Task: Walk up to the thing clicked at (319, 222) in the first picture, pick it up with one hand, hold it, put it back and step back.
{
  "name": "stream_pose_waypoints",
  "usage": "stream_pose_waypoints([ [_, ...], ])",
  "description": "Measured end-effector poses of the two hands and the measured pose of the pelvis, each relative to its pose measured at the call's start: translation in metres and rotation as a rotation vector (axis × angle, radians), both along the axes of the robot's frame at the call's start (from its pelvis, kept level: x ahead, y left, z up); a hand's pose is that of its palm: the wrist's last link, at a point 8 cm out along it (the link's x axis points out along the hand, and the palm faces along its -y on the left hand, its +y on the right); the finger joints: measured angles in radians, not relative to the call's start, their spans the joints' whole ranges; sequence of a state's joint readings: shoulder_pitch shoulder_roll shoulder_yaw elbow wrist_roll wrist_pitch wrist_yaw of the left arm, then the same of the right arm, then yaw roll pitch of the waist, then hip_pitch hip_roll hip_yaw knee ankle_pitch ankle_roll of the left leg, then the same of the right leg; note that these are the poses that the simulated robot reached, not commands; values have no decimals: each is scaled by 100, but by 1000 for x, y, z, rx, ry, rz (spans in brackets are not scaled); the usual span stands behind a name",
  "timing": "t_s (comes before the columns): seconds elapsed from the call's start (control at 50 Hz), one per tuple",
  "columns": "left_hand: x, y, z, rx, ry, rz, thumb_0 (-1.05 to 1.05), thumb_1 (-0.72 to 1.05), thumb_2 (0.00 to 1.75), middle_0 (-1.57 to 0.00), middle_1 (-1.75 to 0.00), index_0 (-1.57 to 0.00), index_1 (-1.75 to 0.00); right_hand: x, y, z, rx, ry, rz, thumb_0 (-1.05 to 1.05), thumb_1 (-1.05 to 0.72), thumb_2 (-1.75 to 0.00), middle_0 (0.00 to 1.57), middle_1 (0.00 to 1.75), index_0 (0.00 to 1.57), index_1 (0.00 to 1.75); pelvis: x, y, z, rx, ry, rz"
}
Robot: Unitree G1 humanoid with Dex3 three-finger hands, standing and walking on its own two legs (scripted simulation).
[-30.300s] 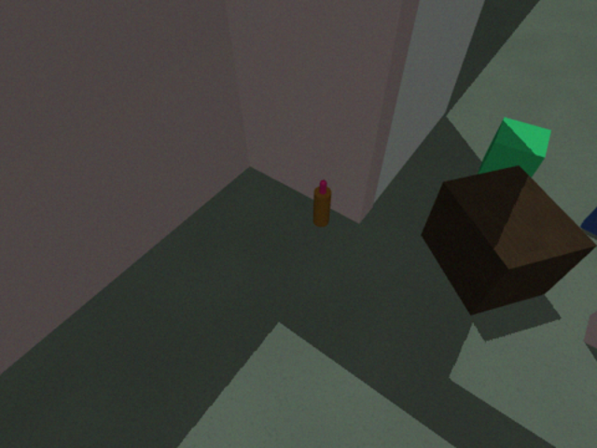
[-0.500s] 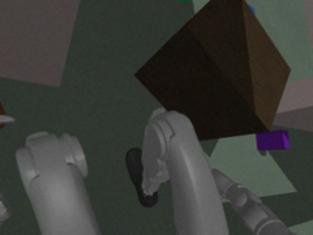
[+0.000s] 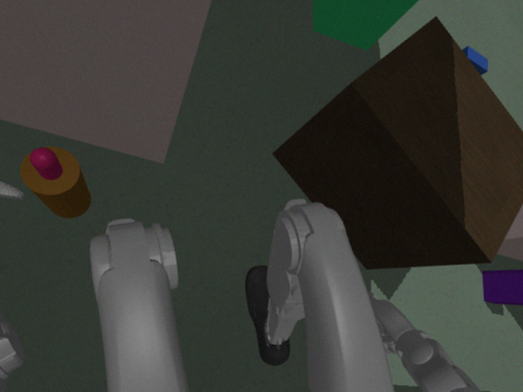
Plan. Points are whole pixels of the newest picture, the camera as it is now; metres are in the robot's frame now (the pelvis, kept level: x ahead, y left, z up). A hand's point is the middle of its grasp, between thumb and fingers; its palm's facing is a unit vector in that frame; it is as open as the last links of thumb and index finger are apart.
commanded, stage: rise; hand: left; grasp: from the side
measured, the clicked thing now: (58, 182) +0.41 +0.26 -0.19
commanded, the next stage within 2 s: home in 0.02 s
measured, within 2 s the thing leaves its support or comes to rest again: neither
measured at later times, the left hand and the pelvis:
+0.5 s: hand out of the picture +0.35 +0.35 +0.06, palm faces +0.27 -0.83 -0.50, open 17.4 cm; pelvis +0.01 -0.01 +0.13, yaw +6 degrees
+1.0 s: hand out of the picture +0.27 +0.25 +0.26, palm faces +0.29 -0.89 -0.36, open 17.3 cm; pelvis +0.08 -0.01 +0.35, yaw +10 degrees
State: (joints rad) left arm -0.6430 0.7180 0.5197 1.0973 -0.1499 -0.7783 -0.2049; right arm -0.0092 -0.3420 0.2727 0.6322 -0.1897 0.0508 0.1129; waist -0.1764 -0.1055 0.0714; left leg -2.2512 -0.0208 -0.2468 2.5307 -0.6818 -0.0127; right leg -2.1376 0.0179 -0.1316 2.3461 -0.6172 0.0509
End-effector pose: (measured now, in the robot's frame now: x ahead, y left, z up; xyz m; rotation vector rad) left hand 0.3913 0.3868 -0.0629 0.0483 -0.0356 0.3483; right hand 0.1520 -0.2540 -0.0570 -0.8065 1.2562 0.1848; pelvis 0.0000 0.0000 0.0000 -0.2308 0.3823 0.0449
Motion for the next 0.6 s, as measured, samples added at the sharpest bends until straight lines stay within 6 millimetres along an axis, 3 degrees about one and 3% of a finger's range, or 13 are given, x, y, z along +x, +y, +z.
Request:
stream_pose_waypoints([
  [0.16, 0, 27, 39, 143, 246, 17, -1, -54, 5, -6, -3, -6, -4, -7, 2, 0, 82, -5, -183, 0, -91, -91, 21, 30, 20, 30, 2, -2, 23, 37, 87, 17],
  [0.26, -15, 48, 77, 214, 369, 105, -1, -54, 6, -6, -5, -7, -5, -17, -1, 5, 114, 19, -284, 0, -91, -91, 21, 30, 20, 30, 5, -5, 42, 66, 141, 28],
  [0.34, -33, 51, 106, 266, 461, 151, -1, -54, 5, -6, -5, -6, -5, -21, -5, 14, 137, 34, -343, 0, -91, -91, 20, 30, 20, 30, 7, -7, 63, 88, 174, 34],
  [0.46, -63, 18, 144, 294, 580, 124, -1, -54, 6, -5, -5, -6, -6, -6, -5, 51, 179, 0, -390, 0, -91, -90, 20, 30, 20, 30, 10, -12, 113, 115, 206, 38],
  [0.6, -97, -31, 198, 235, 676, 97, -1, -53, 6, -6, -6, -7, -6, 43, 2, 128, 223, -153, -384, 0, -91, -90, 20, 30, 20, 30, 24, -18, 187, 142, 188, 50],
])
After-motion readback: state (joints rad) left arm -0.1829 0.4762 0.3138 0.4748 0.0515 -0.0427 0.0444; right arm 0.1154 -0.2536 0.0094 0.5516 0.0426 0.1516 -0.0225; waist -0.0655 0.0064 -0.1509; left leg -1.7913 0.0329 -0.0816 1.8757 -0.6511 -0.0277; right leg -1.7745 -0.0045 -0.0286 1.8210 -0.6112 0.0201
